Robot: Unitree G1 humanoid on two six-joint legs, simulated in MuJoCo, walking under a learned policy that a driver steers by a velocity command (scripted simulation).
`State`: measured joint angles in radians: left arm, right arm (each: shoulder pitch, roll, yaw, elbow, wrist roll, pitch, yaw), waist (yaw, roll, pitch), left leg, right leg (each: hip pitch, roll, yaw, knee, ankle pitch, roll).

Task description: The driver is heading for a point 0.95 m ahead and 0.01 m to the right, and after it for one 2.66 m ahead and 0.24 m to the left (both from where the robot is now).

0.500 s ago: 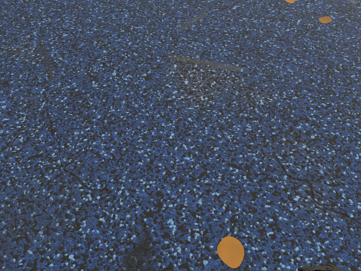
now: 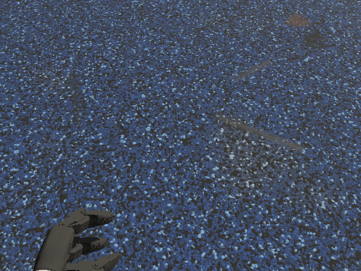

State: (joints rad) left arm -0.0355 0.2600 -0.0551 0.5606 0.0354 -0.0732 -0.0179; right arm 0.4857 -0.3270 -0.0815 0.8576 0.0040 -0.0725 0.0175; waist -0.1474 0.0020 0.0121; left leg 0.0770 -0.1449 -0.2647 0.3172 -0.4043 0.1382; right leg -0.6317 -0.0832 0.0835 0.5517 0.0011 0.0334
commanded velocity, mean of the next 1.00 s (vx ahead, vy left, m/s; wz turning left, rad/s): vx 1.00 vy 0.00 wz -0.06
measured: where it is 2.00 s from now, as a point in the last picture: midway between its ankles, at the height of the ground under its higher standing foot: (118, 35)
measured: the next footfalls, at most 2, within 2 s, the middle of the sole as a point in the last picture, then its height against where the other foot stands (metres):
right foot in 0.04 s outside the picture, level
left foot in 0.46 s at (128, 243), level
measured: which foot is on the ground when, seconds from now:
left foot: down 0.00-0.04, up 0.06-0.44, down 0.46-0.88, up 0.90-1.00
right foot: up 0.00-0.02, down 0.04-0.46, up 0.48-0.90, down 0.92-1.00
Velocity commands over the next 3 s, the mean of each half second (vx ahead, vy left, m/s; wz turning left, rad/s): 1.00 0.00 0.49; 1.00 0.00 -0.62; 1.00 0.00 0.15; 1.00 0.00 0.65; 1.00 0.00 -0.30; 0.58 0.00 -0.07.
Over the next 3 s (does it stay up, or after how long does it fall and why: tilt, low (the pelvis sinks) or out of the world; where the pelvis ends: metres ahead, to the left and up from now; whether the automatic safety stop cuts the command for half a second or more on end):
stays up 2.72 0.36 0.01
